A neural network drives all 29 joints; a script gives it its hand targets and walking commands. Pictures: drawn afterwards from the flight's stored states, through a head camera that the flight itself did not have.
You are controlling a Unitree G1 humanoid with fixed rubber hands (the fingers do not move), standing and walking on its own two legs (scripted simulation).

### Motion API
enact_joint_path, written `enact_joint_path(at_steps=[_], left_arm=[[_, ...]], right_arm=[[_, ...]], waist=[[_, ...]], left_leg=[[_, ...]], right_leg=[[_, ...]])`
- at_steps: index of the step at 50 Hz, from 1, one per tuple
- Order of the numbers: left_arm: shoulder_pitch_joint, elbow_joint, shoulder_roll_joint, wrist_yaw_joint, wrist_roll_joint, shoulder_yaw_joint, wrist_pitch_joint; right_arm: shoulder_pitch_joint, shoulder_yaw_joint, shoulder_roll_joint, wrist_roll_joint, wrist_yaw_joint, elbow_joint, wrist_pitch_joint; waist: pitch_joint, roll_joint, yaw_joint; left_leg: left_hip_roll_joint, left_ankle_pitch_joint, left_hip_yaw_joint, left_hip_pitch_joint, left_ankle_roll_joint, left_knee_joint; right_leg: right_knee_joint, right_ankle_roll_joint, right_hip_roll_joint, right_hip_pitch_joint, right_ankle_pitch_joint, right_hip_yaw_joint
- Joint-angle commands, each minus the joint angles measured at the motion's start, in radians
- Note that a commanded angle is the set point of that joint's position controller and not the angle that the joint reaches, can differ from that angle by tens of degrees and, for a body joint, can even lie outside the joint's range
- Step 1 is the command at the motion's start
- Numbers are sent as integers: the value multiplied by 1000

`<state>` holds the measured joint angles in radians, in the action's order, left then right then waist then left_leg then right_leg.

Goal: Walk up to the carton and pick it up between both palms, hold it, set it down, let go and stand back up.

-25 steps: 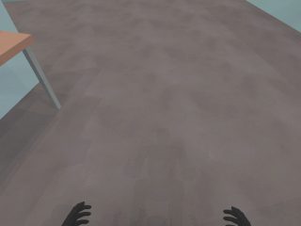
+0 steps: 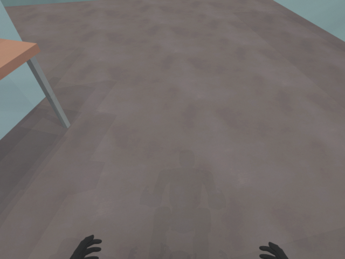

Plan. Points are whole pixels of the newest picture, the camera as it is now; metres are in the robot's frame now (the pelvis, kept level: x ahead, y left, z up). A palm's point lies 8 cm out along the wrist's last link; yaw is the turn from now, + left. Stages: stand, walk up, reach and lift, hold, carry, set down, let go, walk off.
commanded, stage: stand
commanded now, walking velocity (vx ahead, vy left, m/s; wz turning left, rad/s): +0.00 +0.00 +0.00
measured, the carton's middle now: out of the picture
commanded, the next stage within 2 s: walk up in 1.38 s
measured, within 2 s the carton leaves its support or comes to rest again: neither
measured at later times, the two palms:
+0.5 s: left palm out of the picture +0.11 +0.24 -0.09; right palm out of the picture +0.10 -0.25 -0.09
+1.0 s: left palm out of the picture +0.09 +0.24 -0.09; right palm out of the picture +0.09 -0.25 -0.09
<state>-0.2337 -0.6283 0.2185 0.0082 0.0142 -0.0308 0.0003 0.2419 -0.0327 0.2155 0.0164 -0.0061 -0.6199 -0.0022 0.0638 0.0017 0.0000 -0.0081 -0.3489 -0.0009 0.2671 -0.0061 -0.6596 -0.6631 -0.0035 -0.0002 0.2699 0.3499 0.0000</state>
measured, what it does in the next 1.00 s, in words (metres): stands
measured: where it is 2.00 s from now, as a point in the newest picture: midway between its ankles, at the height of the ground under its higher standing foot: outside the picture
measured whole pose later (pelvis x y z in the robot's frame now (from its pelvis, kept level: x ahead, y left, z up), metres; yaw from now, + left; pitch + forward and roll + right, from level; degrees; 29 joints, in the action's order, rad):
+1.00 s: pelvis -0.01 +0.00 +0.01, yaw +0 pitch -3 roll +0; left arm -0.27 -0.68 0.23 0.01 0.01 -0.02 0.00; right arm 0.28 -0.02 0.23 0.01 0.00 -0.67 0.00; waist 0.06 0.00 0.00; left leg -0.01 -0.30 0.00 0.26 -0.01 -0.60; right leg -0.61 -0.01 0.00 0.26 0.30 0.00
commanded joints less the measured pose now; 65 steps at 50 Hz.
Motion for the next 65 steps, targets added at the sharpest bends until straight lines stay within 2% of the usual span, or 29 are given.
enact_joint_path(at_steps=[1, 38, 65], left_arm=[[25, 111, 131, -5, -1, -40, 27], [-13, 68, 143, -5, -5, -32, 27], [-38, 34, 149, -7, -6, -25, 26]], right_arm=[[-22, -40, 129, -1, 5, 107, 28], [24, -30, 142, -4, 6, 59, 29], [47, -23, 150, -6, 8, 25, 28]], waist=[[-75, -1, 0], [-49, -1, 0], [-40, -2, 1]], left_leg=[[-67, 194, 80, -15, 36, 131], [-73, 130, 86, -11, 36, 179], [-77, 122, 87, -10, 36, 199]], right_leg=[[148, -34, 80, 1, -197, -93], [201, -34, 83, 15, -126, -107], [214, -31, 81, 14, -124, -113]])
